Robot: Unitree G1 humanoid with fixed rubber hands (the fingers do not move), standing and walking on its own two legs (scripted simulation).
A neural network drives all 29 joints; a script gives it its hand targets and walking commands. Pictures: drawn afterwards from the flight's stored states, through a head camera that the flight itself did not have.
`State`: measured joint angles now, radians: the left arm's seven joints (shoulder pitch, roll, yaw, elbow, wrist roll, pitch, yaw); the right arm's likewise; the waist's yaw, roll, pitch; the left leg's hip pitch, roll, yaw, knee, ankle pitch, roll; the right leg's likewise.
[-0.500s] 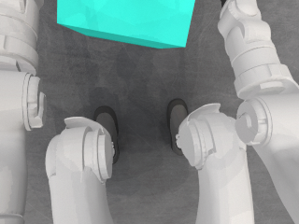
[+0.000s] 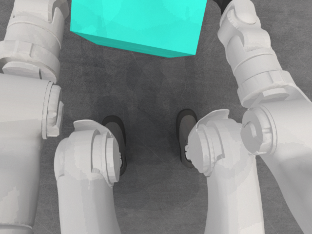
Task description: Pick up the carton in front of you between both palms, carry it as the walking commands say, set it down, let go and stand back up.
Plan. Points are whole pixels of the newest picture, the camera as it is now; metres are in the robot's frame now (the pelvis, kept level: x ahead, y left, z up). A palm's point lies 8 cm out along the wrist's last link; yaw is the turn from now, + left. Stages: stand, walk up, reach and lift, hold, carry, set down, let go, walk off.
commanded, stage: reach and lift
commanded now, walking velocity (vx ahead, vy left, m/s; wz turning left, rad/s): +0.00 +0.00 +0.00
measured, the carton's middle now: (141, 0) +0.55 +0.03 -0.25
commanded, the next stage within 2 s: none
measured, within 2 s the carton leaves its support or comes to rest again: leaves its support in 0.28 s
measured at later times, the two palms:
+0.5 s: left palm out of the picture +0.55 +0.17 -0.13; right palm out of the picture +0.53 -0.12 -0.11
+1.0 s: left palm out of the picture +0.50 +0.18 +0.06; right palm out of the picture +0.49 -0.12 +0.07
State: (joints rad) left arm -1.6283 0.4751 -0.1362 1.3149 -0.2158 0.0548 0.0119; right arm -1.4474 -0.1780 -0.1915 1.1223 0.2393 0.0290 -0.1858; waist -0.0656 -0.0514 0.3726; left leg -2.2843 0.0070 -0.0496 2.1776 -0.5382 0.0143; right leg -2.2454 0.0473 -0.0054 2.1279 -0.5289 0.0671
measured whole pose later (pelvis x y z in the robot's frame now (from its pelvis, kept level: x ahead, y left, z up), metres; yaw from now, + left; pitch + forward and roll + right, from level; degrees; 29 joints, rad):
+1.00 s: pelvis +0.01 -0.01 +0.12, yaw +4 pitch +43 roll -1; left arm -1.08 0.07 0.38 0.77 0.25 0.39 -0.01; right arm -0.96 0.11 -0.56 0.56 -0.20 0.37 -0.10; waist -0.03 -0.02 -0.17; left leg -2.01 -0.03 -0.04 1.74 -0.48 -0.02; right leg -1.99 0.07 0.05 1.74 -0.49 0.06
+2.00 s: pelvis +0.10 -0.01 +0.38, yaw +6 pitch +9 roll +0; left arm -0.33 -0.15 0.29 0.45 0.25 0.48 0.02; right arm -0.34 0.17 -0.33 0.44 -0.24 0.44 -0.03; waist -0.01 -0.01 -0.12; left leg -0.55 -0.02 -0.06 0.69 -0.29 -0.01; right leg -0.54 0.02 0.06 0.69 -0.31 0.01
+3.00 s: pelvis +0.11 -0.01 +0.40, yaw +6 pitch -5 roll +0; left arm -0.27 -0.15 0.23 0.30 0.29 0.69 0.00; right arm -0.30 0.16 -0.26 0.32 -0.30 0.65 0.01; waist 0.00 -0.01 0.02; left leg -0.09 -0.01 -0.05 0.37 -0.19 -0.01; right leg -0.08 0.01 0.07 0.38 -0.21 0.01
